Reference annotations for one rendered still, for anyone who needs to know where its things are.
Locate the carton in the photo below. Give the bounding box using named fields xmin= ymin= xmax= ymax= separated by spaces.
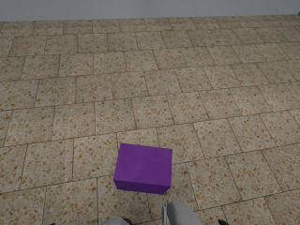
xmin=113 ymin=142 xmax=173 ymax=195

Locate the right robot thigh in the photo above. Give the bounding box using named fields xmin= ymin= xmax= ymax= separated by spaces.
xmin=161 ymin=202 xmax=202 ymax=225

